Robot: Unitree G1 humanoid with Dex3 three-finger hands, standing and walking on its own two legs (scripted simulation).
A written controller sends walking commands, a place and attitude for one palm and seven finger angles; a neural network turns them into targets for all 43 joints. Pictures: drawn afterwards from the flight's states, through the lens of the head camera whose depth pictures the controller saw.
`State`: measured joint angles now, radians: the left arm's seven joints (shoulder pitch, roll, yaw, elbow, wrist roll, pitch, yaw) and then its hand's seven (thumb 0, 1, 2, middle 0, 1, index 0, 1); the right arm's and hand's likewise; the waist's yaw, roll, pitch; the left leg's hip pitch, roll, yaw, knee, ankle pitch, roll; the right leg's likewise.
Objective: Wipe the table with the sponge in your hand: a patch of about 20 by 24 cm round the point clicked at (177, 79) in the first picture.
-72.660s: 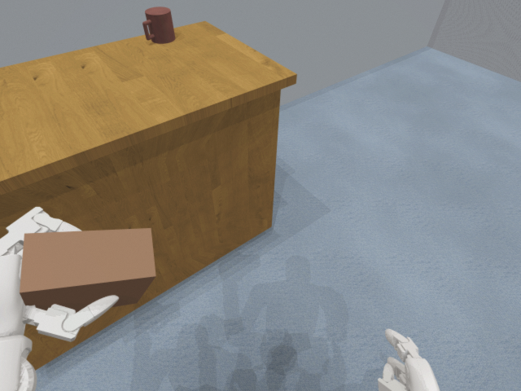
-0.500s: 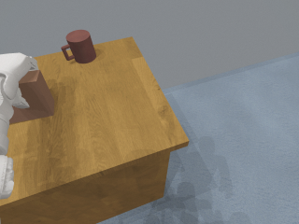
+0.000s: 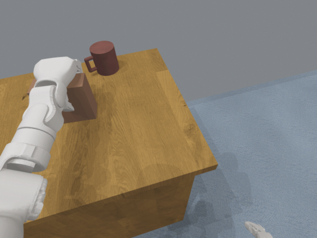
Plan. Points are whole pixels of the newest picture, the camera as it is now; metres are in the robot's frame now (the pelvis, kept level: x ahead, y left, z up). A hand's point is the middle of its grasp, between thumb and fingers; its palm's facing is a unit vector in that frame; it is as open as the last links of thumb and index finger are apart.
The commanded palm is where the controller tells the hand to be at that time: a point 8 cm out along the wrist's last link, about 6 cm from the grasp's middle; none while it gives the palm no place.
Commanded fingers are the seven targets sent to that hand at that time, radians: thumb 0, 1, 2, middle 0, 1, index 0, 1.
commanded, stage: slide across to the middle lane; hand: left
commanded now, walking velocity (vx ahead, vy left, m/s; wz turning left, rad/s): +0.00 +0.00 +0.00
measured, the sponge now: (69, 105) +0.43 +0.28 +0.09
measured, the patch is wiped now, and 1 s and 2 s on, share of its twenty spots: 0.35 0.55 0.65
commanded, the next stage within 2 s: wipe back along the middle lane in 0.08 s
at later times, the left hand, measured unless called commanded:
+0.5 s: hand (79, 96) +0.41 +0.22 +0.15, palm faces +0.01 +0.01 -1.00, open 9.9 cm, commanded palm +0.38 +0.22 +0.19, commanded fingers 0.00 0.10 1.30 -1.20 -1.60 -1.20 -1.60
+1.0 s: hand (80, 110) +0.37 +0.21 +0.14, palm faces +0.03 +0.00 -1.00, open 9.9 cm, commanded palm +0.33 +0.21 +0.17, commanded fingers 0.00 0.10 1.30 -1.20 -1.60 -1.20 -1.60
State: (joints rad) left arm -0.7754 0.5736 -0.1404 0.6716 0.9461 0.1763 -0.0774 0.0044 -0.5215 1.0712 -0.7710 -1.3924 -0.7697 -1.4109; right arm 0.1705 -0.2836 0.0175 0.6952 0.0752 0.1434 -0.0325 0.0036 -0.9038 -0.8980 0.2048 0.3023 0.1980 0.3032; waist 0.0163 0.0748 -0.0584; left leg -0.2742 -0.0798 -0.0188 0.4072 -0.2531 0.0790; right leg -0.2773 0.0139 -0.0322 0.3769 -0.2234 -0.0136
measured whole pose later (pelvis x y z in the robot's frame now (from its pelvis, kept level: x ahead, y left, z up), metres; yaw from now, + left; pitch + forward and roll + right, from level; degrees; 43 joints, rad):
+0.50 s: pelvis +0.00 -0.02 +0.00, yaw +0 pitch +5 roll +0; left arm -0.62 0.51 -0.19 0.44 0.94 0.32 -0.08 0.00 -0.50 1.06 -0.75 -1.41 -0.75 -1.42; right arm 0.17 -0.30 0.03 0.68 0.08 0.17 -0.02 0.01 -0.90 -0.90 0.20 0.30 0.20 0.30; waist 0.03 0.10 -0.06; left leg -0.22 -0.06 -0.02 0.40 -0.26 0.06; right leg -0.23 0.03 -0.03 0.38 -0.23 -0.03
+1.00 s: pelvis -0.01 -0.04 +0.00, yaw -1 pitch +2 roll +0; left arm -0.47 0.52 -0.16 0.33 0.92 0.37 -0.07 0.00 -0.48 1.06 -0.73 -1.43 -0.73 -1.44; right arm 0.12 -0.31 0.04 0.64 0.09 0.17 -0.03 0.01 -0.90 -0.90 0.20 0.30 0.20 0.30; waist 0.04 0.10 -0.06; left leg -0.19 -0.04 -0.01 0.41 -0.25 0.03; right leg -0.22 0.06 -0.02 0.41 -0.23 -0.06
